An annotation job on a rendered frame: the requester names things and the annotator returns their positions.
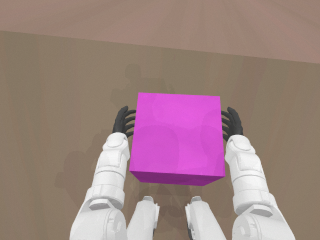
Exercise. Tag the right robot upper arm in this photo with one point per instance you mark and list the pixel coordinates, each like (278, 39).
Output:
(249, 226)

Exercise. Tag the robot left forearm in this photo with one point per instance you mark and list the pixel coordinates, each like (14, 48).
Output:
(109, 177)

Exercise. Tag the robot shin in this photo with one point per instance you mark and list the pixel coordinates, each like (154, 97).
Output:
(148, 198)
(196, 198)

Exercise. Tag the carton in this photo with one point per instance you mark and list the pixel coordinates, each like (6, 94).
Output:
(177, 139)

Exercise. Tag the robot left hand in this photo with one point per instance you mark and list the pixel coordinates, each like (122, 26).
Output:
(121, 121)

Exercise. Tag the robot left shin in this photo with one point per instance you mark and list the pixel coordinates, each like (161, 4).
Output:
(148, 198)

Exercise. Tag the left robot upper arm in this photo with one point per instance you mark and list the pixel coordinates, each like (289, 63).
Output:
(101, 224)

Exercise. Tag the robot right hand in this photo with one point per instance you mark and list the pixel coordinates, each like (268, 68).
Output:
(234, 124)

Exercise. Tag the robot right shin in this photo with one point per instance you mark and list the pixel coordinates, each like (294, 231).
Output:
(196, 198)

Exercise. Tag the robot right forearm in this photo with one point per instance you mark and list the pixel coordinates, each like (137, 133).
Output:
(251, 193)

